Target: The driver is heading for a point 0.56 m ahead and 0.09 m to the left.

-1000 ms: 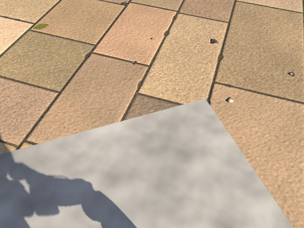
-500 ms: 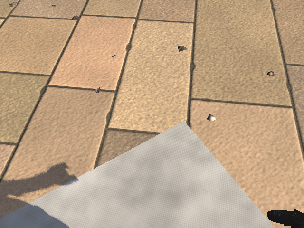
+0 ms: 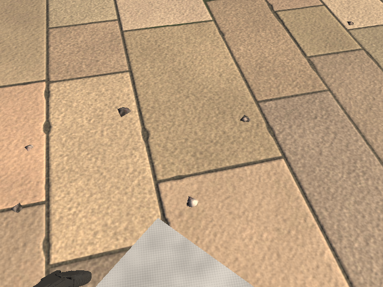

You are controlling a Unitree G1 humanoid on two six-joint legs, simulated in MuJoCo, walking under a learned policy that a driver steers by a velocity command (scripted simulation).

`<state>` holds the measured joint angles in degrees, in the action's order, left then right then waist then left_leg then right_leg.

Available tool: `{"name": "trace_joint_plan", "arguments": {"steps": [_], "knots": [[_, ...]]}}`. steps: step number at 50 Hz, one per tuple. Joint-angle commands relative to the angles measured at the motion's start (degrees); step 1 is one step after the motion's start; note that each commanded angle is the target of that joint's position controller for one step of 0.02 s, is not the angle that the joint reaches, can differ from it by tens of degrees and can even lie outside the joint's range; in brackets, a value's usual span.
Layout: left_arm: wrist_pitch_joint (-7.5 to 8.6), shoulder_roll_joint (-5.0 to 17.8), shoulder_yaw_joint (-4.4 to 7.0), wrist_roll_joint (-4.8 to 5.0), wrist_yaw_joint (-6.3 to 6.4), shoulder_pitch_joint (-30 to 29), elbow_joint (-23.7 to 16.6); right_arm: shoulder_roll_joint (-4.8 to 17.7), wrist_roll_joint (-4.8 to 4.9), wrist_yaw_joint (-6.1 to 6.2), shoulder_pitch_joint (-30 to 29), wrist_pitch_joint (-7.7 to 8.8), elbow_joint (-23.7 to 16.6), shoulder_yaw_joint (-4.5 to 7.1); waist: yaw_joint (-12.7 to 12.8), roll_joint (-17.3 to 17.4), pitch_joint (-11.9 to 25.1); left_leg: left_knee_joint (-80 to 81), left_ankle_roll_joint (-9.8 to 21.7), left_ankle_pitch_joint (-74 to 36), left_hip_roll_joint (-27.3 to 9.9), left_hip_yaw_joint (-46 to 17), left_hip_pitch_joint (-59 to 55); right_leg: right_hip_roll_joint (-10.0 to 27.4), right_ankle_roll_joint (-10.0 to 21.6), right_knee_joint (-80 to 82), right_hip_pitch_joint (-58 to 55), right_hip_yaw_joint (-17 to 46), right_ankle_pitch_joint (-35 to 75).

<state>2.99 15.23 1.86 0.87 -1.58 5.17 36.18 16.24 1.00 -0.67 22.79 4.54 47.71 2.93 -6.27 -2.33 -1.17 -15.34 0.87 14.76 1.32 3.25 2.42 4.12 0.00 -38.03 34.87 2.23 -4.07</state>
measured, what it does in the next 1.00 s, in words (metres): walks ahead, turning left: right foot, then left foot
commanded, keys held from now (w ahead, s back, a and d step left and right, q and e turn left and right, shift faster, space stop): w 0.14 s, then w+q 0.48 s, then no key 0.38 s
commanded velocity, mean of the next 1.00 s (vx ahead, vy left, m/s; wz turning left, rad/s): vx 0.40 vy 0.00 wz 0.23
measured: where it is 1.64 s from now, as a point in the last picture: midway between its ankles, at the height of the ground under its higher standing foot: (171, 269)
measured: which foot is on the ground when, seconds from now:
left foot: down 0.00-0.14, up 0.16-0.62, down 0.64-1.00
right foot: up 0.00-0.10, down 0.12-0.66, up 0.68-1.00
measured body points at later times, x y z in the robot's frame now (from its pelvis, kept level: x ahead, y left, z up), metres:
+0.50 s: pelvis +0.26 -0.03 +0.00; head +0.29 -0.03 +0.45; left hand +0.27 +0.25 -0.12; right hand +0.47 -0.26 -0.11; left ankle +0.43 +0.14 -0.69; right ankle +0.19 -0.14 -0.74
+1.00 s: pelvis +0.48 +0.05 +0.00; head +0.51 +0.07 +0.45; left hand +0.54 +0.35 -0.12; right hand +0.68 -0.17 -0.11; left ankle +0.46 +0.12 -0.74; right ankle +0.63 -0.08 -0.70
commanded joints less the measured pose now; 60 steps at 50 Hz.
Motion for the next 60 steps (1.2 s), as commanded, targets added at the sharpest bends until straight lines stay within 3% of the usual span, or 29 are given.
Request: {"name": "trace_joint_plan", "arguments": {"steps": [1, 4, 5, 6, 7, 8, 9, 10, 12, 13, 18, 22, 27, 30, 32, 33, 34, 35, 36, 37, 39, 45, 50, 53, 55, 56, 57, 58, 60], "knots": [[1.3, 3.5, 0.77, 0.41, -0.63, -6.4, -5.6, 10.7, 0.65, 0.17, -0.5, 0.13, -2.1, 2.42, 1.2, 7.3, -1.9, 4.6, 9.5, -16.6, -15.5, -9.2, 0.3, -1.3, 1.2, 5.0, -2.3, -1.8, 1.1], [1.55, 5.7, 1.91, 0.02, -0.78, -2.3, -4.9, 12.0, 1.03, 0.54, -1.4, -0.81, -1.2, 2.7, 5.4, 7.6, 0.5, -2.4, 7.5, -30.0, -15.6, -7.4, -2.0, -3.7, 4.1, 10.0, -11.5, -3.8, -1.3], [1.43, 7.8, 3.17, -0.35, -0.41, 4.6, -2.6, 11.3, 1.01, 0.68, -1.4, -0.96, -1.1, 2.37, 8.9, 6.6, 5.0, -10.8, 6.1, -37.2, -13.1, -4.8, -0.1, -5.1, 5.7, 11.6, -22.2, -4.9, -0.5], [1.13, 10.9, 4.48, -0.66, 0.25, 14.2, -0.5, 9.2, 0.09, 0.87, -2.0, -0.76, -2.0, 1.38, 13.2, 4.4, 11.7, -24.0, 3.9, -30.9, -10.6, -2.5, 8.5, 0.3, 8.4, 9.7, -37.4, 0.8, 0.3], [0.67, 17.3, 5.78, -1.46, 0.76, 19.9, 0.3, 3.3, -0.98, 0.61, 2.4, 0.26, -4.4, -0.71, 12.3, -9.4, 19.4, -47.0, -0.5, -3.2, -1.8, 0.2, 31.4, 15.7, 17.3, 12.1, -57.8, 26.4, -6.3], [0.53, 13.2, 4.76, -0.84, 0.74, 21.0, 0.6, 5.5, -0.19, 0.41, 1.7, 1.32, -3.3, -0.31, 13.4, -10.2, 22.3, -55.9, -0.4, 18.1, -0.5, -8.3, 39.2, 18.9, 19.5, 19.1, -58.0, 38.7, -13.0], [0.73, 10.5, 3.69, -0.6, 0.69, 17.4, 0.7, 9.4, 1.48, 0.07, -2.5, 1.68, -4.5, 0.96, 12.9, -6.5, 13.1, -58.7, 0.3, 14.8, -3.5, -9.3, 43.6, 17.2, 16.8, 20.2, -50.8, 30.4, -14.6], [0.89, 8.5, 3.05, -0.54, 0.63, 13.8, 0.5, 9.0, 1.69, 0.08, -5.5, 1.58, -5.1, 0.91, 11.2, -4.0, 8.2, -56.7, 0.5, 9.7, -6.0, -8.0, 42.7, 14.6, 14.8, 21.6, -43.2, 22.6, -12.3], [1.69, 5.2, 2.11, -1.21, 0.21, 8.6, 0.8, 7.5, 0.34, 0.37, -5.9, 0.33, -4.6, 1.22, 7.5, -2.8, 2.4, -51.5, 0.0, 2.6, -8.9, -8.3, 37.6, 10.1, 12.3, 26.2, -31.6, 13.3, -6.1], [2.25, 5.6, 2.38, -1.44, 0.18, 7.5, 1.2, 6.2, 0.49, 0.34, -4.1, -0.45, -4.2, 1.02, 6.1, -4.9, 2.2, -50.9, -0.7, 0.7, -9.1, -8.6, 34.4, 10.1, 12.6, 28.1, -28.0, 11.0, -3.7], [3.8, 6.8, 3.19, -1.95, 0.9, 8.4, 4.6, 4.1, 0.24, 0.61, -7.8, -1.83, -5.4, 0.96, 5.8, -1.0, -0.7, -42.1, -2.5, -10.2, -8.3, -10.6, 37.8, 9.4, 12.0, 30.9, -26.7, -0.2, 8.0], [3.48, 8.5, 3.53, -1.44, 1.69, 9.7, 6.2, 2.4, 0.01, -0.8, -14.9, -1.37, -7.6, 0.21, 8.5, -0.1, -2.5, -28.4, -1.4, -20.5, -7.3, -6.5, 35.3, 8.6, 10.0, 32.0, -28.2, -6.7, 8.2], [1.56, 10.3, 4.32, -0.17, 2.15, 13.8, 9.2, 2.5, 0.09, -2.56, -22.1, -1.49, -12.2, -0.01, 10.6, 0.5, -4.7, -20.8, 1.5, -15.3, -6.5, -3.6, 38.9, 12.0, 8.7, 28.2, -39.1, -9.4, 13.0], [0.1, 12.5, 4.94, 0.13, 2.82, 12.9, 9.2, 4.6, 0.03, -3.22, -19.5, -1.85, -13.5, 1.15, 7.7, -2.1, -0.7, -20.3, 4.5, -6.2, -2.0, 1.5, 31.2, 12.2, 6.7, 18.0, -42.3, -12.0, 37.6], [-0.76, 12.4, 4.63, 0.23, 3.45, 11.9, 8.8, 9.2, -0.11, -2.41, -5.2, -2.09, -10.5, 3.96, -0.4, -0.9, 7.1, -15.4, 8.0, -9.0, 2.6, 2.3, 10.3, 8.8, 3.7, -3.0, -35.7, -14.2, 44.1], [-0.08, 9.3, 3.32, -1.33, 3.47, 13.8, 7.4, 14.3, -0.44, -0.99, 1.5, -2.52, -9.4, 5.36, -1.9, 8.2, 13.3, -15.5, 11.6, -21.6, -7.2, -12.4, -7.9, 5.1, 0.8, -21.4, -20.4, -14.0, 19.7], [1.44, 3.2, 1.0, -1.89, 2.33, 19.3, 5.7, 17.3, -0.89, -0.76, -3.1, -2.15, -11.6, 5.1, 4.5, 19.7, 21.8, -9.3, 24.5, -26.9, -23.2, -44.4, -24.2, -7.7, -3.0, -43.1, 1.0, -7.0, -30.8], [2.82, 10.0, 2.52, -0.17, 1.51, 15.2, 7.2, 11.8, -1.09, -0.98, -2.1, -2.04, -12.3, 3.6, 0.0, 8.4, 25.8, -7.5, 22.4, -33.0, -23.0, -41.0, -23.0, -4.2, -2.0, -45.3, 2.4, 3.8, -30.3], [3.06, 10.1, 2.55, 1.54, 1.33, 10.6, 5.6, 9.5, -1.38, -1.01, -3.9, -1.75, -11.6, 2.8, 0.6, 6.9, 18.3, -8.7, 20.0, -40.2, -20.8, -30.3, -16.9, -1.8, -1.2, -43.3, 4.0, 2.9, -27.5], [2.95, 8.7, 2.21, 0.8, 1.87, 9.1, 5.5, 8.2, -0.77, -1.11, -6.8, -1.42, -11.1, 2.46, 2.9, 1.9, 11.2, -8.1, 17.2, -42.9, -17.8, -23.6, -7.9, 0.6, -1.2, -37.7, 3.9, 1.6, -24.4], [1.46, 8.9, 2.71, -0.39, 2.56, 9.4, 6.2, 6.4, -1.26, -0.73, -11.1, -1.26, -11.5, 1.72, 6.2, 3.7, 7.2, -4.7, 15.1, -43.9, -14.8, -17.8, 4.0, 2.5, -1.6, -32.0, -2.9, 1.3, -20.6], [-0.98, 4.9, 1.79, -1.39, 3.49, 10.2, 7.2, 6.8, -1.5, 0.26, -14.3, -1.15, -9.0, 1.69, 8.3, 6.3, 7.8, -2.2, 13.5, -47.6, -10.6, -8.2, 10.0, 1.3, -4.2, -13.7, -8.7, 0.0, -8.2], [-1.23, 5.5, 1.83, -0.91, 3.0, 4.5, 6.6, 6.4, -1.92, 0.58, -13.1, -2.45, -5.9, 1.14, 5.6, 7.3, 6.9, -2.4, 12.1, -35.8, -11.1, -9.2, 8.5, 0.3, -3.9, -1.2, -12.5, 0.3, -1.7], [-1.07, 5.9, 2.17, -1.42, 2.7, 4.4, 6.7, 5.4, -1.36, 0.42, -14.2, -2.85, -4.4, 0.54, 6.7, 7.5, 5.4, -5.9, 10.8, -28.1, -11.4, -11.6, 8.7, -0.8, -1.9, 7.0, -16.6, -0.1, -2.6], [-0.5, 8.2, 2.59, -2.38, 2.85, 5.6, 7.1, 3.1, -1.65, 0.5, -11.6, -2.47, -3.5, -0.36, 6.7, 3.1, 6.2, -10.1, 5.5, -16.9, -6.7, -10.8, 11.1, 2.8, 0.6, 14.9, -26.1, 3.9, 19.1], [-0.66, 11.4, 3.12, -2.36, 3.25, 4.2, 6.6, 3.1, -2.71, 0.35, -5.4, -2.04, -2.3, -0.21, 2.3, -3.2, 7.8, -11.7, 3.0, -5.2, -2.4, -8.5, 14.7, 7.2, 4.3, 11.5, -31.3, 7.5, 28.4], [-1.19, 7.7, 2.43, -1.96, 3.2, 2.9, 7.2, 1.8, -2.61, 0.7, -4.5, -2.28, -1.4, -0.65, 2.2, -6.8, 9.2, -10.8, 1.2, 1.9, -1.2, -6.8, 13.6, 7.8, 7.3, 11.4, -30.0, 8.3, 21.9], [-1.51, 5.3, 1.95, -1.44, 2.72, 1.5, 7.0, 3.1, -2.46, 0.97, -7.5, -2.98, -1.5, -0.63, 3.7, -5.3, 7.4, -9.5, 0.6, 1.4, -1.3, -6.5, 12.1, 5.7, 6.5, 12.3, -26.9, 7.5, 13.1], [-1.53, 5.1, 1.81, -1.41, 2.17, 1.0, 7.4, 4.4, -1.79, 1.51, -11.0, -4.57, -1.4, -0.18, 5.4, -2.7, 4.7, -9.5, 1.1, -1.7, -1.6, -6.9, 12.7, 2.6, 3.9, 12.1, -25.0, 4.9, 7.6]]}}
